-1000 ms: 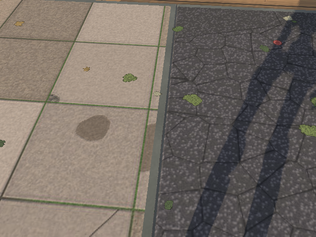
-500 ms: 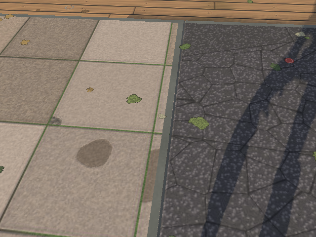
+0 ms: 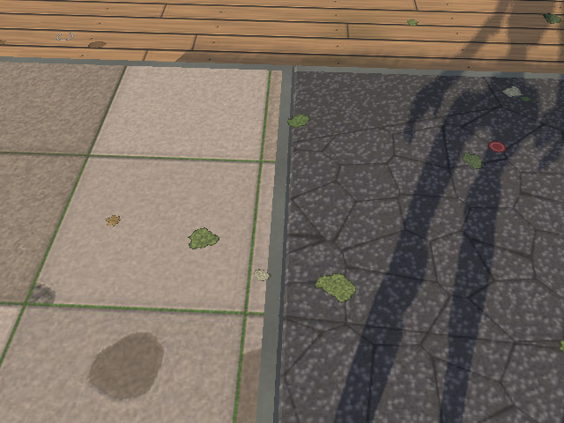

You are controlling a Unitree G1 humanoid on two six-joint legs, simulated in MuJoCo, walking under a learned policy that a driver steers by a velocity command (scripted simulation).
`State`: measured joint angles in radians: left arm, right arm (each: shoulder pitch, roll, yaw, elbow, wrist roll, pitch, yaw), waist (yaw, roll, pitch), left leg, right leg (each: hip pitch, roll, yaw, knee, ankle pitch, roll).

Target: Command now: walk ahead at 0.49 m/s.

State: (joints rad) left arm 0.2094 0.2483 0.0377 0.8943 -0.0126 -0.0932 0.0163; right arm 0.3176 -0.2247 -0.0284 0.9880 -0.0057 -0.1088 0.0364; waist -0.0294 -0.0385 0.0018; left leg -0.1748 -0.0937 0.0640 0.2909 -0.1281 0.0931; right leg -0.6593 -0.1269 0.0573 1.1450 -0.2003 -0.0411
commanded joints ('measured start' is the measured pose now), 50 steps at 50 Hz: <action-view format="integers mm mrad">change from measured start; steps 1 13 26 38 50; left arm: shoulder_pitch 34 -196 83 245 101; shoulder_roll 46 77 109 139 100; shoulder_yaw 14 15 32 42 38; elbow -43 -138 -11 81 10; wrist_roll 13 -9 18 -3 -7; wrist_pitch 4 -29 -32 6 -17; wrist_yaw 7 -49 -42 -6 -5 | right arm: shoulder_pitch -38 97 -47 -414 -125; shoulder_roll -130 -188 -91 -73 -98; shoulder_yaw -20 -40 -29 -18 -38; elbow -53 -3 -98 -221 -124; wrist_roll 1 26 15 26 -4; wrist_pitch -18 32 31 7 -7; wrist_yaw -20 -42 -43 -1 0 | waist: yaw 46 3 9 99 31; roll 77 113 -14 -23 98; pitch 55 49 1 97 -61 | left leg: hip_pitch -103 201 -515 -553 61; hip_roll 278 349 241 182 339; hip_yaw -207 -186 -120 -76 -350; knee -205 -20 759 259 -84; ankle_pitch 82 213 -14 164 78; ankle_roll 170 87 -60 -41 134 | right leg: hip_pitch -26 120 511 728 47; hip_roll -42 67 -94 -129 -15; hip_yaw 1 -68 95 15 26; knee -137 -645 -1011 -979 58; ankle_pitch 158 116 306 271 -81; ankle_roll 27 -25 -194 -147 -19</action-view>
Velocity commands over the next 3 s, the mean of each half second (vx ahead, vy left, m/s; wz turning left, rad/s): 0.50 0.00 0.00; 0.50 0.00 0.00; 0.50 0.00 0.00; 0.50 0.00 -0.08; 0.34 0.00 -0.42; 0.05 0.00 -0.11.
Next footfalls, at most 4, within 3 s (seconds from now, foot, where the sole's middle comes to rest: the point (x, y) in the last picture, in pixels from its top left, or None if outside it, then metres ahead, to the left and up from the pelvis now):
0.30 right None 0.34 -0.17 -0.78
0.86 left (255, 371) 0.65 0.07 -0.78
1.44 right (335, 266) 0.97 -0.16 -0.78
2.00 left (251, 192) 1.27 0.09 -0.78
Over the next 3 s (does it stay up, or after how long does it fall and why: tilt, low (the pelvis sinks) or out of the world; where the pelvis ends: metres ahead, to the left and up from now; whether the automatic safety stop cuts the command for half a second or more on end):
stays up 1.39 -0.08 -0.01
